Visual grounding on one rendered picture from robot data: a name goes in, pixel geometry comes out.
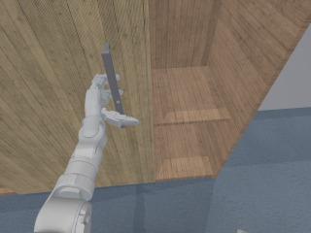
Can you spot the handle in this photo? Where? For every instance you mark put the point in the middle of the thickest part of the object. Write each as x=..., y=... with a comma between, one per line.
x=111, y=76

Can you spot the robot left forearm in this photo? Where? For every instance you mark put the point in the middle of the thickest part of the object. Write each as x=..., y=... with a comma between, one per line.
x=78, y=179

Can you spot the robot left hand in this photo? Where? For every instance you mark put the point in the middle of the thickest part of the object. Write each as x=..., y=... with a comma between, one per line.
x=97, y=97

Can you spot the left robot upper arm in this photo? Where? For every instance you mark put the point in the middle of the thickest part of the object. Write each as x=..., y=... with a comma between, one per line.
x=65, y=215

